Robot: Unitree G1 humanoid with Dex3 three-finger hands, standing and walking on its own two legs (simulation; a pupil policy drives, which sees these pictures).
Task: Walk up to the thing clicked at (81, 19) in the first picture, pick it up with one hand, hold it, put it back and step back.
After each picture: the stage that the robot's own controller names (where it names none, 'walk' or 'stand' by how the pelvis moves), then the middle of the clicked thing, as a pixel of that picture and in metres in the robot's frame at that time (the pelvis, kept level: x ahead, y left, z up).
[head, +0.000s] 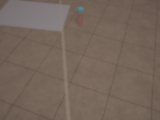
stand; (80, 17) +1.68 -0.02 -0.66
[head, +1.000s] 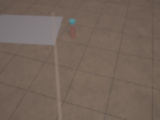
walk; (72, 29) +1.53 +0.17 -0.65
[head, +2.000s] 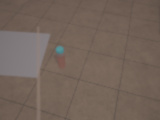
walk; (61, 57) +0.96 +0.23 -0.65
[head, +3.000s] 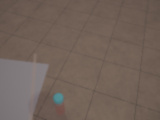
walk; (59, 104) +0.52 +0.17 -0.64
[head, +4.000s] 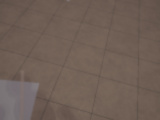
stand; out of the picture +0.29 +0.11 -0.64
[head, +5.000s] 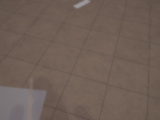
stand; out of the picture +0.26 +0.13 -0.66
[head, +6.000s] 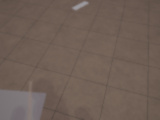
stand; out of the picture +0.25 +0.14 -0.66
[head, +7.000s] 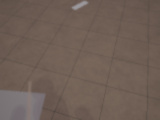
stand; out of the picture +0.25 +0.14 -0.66
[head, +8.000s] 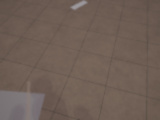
stand; out of the picture +0.24 +0.14 -0.66
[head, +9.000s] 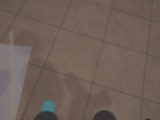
go down; (50, 110) +0.29 +0.13 -0.49
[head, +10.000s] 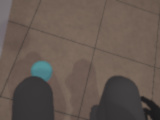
go down; (42, 78) +0.35 +0.14 -0.24
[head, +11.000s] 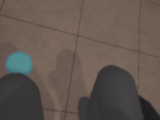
close in; (20, 73) +0.35 +0.16 -0.19
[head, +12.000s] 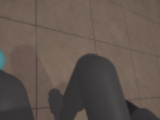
close; out of the picture +0.35 +0.18 -0.16
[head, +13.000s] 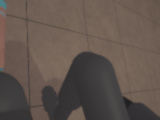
close; out of the picture +0.49 +0.10 -0.25
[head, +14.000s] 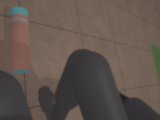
lift; (19, 40) +0.49 -0.01 -0.24
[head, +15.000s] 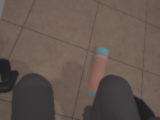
lift; (97, 70) +0.45 -0.15 -0.32
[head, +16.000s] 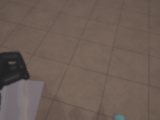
hold; out of the picture +0.31 -0.28 -0.67
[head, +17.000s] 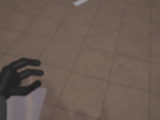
go down; out of the picture +0.28 -0.32 -0.71
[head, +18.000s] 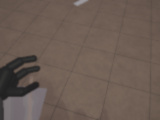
go down; out of the picture +0.26 -0.36 -0.71
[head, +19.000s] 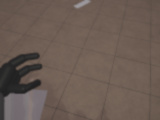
stand; out of the picture +0.25 -0.39 -0.72
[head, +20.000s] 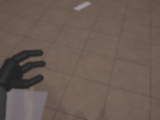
stand; out of the picture +0.24 -0.40 -0.72
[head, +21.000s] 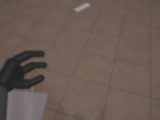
stand; out of the picture +0.24 -0.40 -0.73
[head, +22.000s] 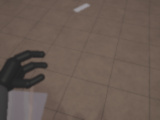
stand; out of the picture +0.25 -0.38 -0.73
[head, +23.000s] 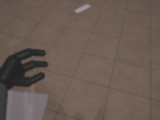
stand; out of the picture +0.26 -0.36 -0.73
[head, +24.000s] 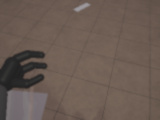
hold; out of the picture +0.27 -0.31 -0.73
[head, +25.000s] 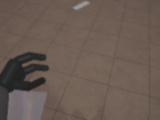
hold; out of the picture +0.29 -0.26 -0.73
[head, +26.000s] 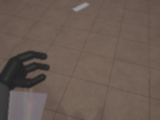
hold; out of the picture +0.32 -0.19 -0.73
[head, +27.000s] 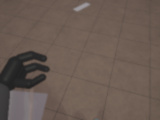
hold; out of the picture +0.35 -0.11 -0.73
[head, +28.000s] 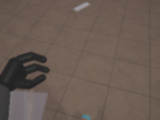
hold; out of the picture +0.39 -0.02 -0.73
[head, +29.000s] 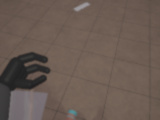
hold; out of the picture +0.43 +0.09 -0.73
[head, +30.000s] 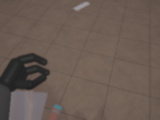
hold; out of the picture +0.47 +0.21 -0.73
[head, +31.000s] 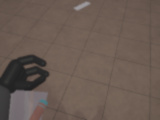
hold; (36, 115) +0.52 +0.33 -0.73
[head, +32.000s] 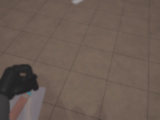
crouch; (19, 105) +0.57 +0.46 -0.72
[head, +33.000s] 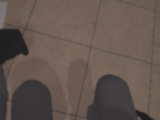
lower; out of the picture +0.68 +0.62 -0.34
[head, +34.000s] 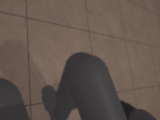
lower; out of the picture +0.57 +0.85 -0.26
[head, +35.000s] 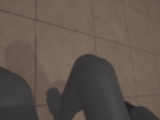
lower; out of the picture +0.57 +0.98 -0.25
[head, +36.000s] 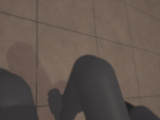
lower; out of the picture +0.58 +1.11 -0.25
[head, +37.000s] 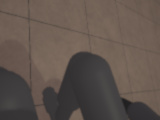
lower; out of the picture +0.59 +1.23 -0.24
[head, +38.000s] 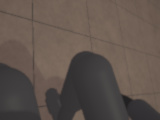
loosen; out of the picture +0.59 +1.35 -0.23
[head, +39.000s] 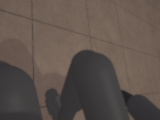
open; out of the picture +0.61 +1.47 -0.22
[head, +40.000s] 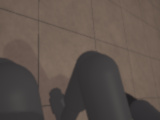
stand; out of the picture +0.63 +1.59 -0.22
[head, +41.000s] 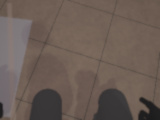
walk; out of the picture +0.99 +1.57 -0.46
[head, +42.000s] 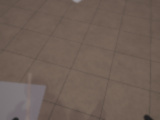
stand; out of the picture +1.02 +1.63 -0.68
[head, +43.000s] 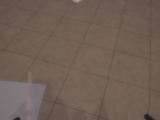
stand; out of the picture +1.08 +1.76 -0.69
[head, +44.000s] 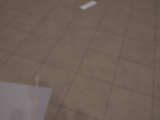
stand; out of the picture +1.12 +1.85 -0.74
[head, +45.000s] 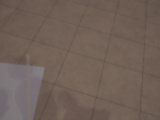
walk; out of the picture +1.15 +1.96 -0.73
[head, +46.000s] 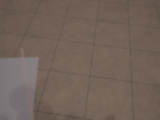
walk; out of the picture +1.07 +2.25 -0.72
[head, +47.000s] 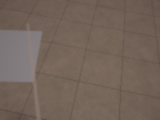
walk; out of the picture +1.53 +2.35 -0.72
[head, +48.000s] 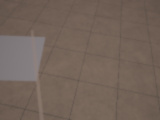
stand; out of the picture +1.65 +2.49 -0.74
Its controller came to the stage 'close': yes
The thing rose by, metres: 0.00
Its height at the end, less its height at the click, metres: -0.09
